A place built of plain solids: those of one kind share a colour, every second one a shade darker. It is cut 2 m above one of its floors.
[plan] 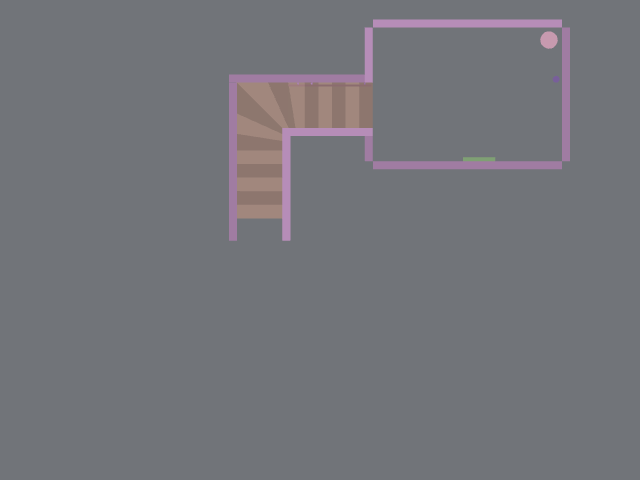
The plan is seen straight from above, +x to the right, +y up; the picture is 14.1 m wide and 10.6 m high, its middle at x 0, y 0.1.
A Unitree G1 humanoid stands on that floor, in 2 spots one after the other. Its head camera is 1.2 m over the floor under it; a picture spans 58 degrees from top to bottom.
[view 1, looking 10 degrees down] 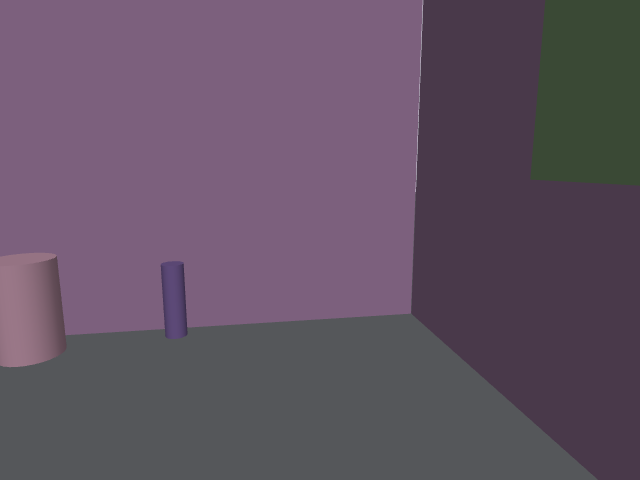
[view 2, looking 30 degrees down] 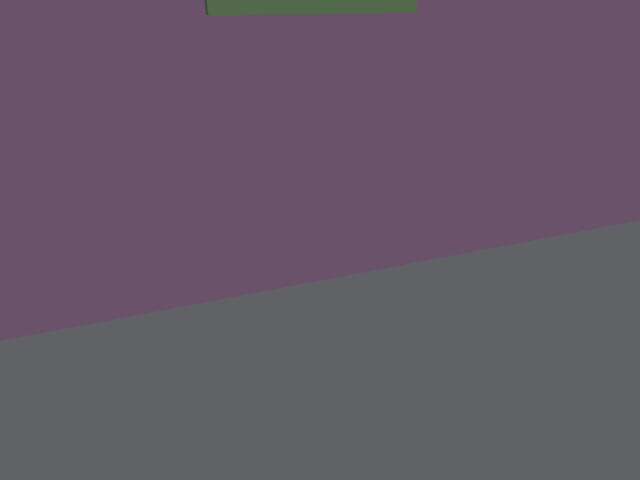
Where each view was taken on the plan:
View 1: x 2.17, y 3.15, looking -10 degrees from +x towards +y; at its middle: wall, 3.28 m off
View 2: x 4.00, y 3.45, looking -108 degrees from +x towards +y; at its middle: wall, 1.95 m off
